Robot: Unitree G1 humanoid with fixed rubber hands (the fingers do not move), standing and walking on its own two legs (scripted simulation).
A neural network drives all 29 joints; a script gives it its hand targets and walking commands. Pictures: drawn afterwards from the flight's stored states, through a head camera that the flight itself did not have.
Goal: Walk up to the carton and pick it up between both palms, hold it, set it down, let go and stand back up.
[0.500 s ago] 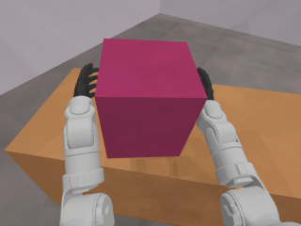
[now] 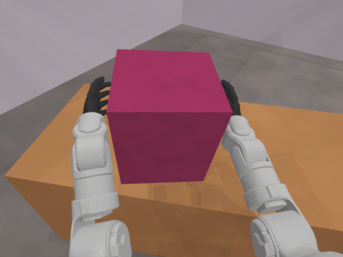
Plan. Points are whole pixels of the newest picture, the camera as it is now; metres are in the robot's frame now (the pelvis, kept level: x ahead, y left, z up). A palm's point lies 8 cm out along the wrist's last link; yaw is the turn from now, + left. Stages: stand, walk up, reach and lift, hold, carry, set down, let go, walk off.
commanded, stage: hold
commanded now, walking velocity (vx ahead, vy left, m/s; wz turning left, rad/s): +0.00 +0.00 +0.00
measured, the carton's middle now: (163, 120) +0.38 +0.01 +0.15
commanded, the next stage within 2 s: none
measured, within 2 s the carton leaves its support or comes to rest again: neither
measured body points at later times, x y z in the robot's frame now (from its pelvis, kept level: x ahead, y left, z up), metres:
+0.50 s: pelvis +0.00 +0.00 +0.00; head -0.04 +0.03 +0.45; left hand +0.37 +0.16 +0.20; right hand +0.37 -0.14 +0.18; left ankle +0.01 +0.13 -0.75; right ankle +0.03 -0.12 -0.75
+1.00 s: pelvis -0.01 +0.00 +0.00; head -0.04 +0.03 +0.45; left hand +0.37 +0.15 +0.20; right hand +0.37 -0.15 +0.19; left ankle +0.01 +0.13 -0.75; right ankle +0.03 -0.12 -0.75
